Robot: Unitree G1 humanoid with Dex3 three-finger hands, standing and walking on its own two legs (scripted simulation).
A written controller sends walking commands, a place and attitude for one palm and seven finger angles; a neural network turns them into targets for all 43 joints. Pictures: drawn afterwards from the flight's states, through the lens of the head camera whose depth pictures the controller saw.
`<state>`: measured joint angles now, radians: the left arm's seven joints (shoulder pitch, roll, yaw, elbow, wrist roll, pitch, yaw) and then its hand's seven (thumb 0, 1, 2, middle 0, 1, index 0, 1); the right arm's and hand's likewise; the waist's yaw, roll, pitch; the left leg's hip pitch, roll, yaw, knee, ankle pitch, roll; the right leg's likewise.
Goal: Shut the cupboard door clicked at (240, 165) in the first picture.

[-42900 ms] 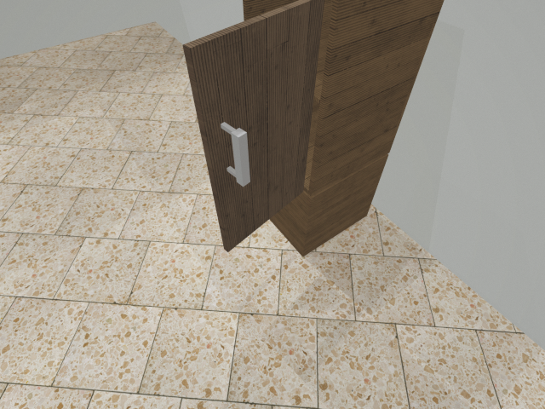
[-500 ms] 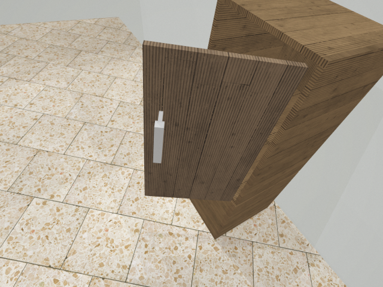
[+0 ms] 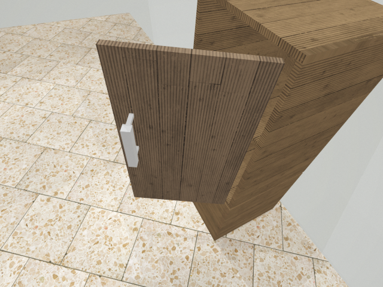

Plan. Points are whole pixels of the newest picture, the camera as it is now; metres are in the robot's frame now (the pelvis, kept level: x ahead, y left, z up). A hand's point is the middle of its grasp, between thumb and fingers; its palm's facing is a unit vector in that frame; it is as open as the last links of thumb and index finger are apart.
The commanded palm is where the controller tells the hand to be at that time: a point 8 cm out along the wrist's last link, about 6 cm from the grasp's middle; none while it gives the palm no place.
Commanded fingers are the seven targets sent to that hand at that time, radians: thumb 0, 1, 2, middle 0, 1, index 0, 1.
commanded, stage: come to a stop and stand still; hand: left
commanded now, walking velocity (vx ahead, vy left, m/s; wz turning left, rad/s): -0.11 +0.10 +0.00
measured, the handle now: (132, 141) +0.43 +0.18 +0.03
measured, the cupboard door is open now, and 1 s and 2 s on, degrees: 59 59 59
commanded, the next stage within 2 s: look again from close up in 1.50 s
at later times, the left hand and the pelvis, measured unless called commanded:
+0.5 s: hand out of the picture +0.00 +0.18 -0.16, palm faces +0.03 -0.96 -0.26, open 7.4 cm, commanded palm none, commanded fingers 0.00 0.90 0.90 -0.20 -0.30 -0.20 -0.30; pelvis -0.01 -0.01 +0.00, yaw +0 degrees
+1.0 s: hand out of the picture +0.01 +0.18 -0.17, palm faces -0.03 -0.98 -0.18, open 7.4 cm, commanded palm none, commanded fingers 0.00 0.90 0.90 -0.20 -0.30 -0.20 -0.30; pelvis -0.03 +0.01 +0.01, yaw -1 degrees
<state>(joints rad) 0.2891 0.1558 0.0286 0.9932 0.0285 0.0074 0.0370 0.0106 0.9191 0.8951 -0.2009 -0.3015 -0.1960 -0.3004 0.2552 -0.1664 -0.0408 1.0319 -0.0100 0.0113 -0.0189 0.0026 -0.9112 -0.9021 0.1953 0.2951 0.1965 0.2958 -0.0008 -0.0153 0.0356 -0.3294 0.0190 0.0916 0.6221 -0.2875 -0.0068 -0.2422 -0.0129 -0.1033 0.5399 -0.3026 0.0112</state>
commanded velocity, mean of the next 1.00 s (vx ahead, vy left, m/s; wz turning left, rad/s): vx -0.02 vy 0.01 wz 0.00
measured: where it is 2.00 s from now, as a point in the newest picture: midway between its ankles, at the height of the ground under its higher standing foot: outside the picture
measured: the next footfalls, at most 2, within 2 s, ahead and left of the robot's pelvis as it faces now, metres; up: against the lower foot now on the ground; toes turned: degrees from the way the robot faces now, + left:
none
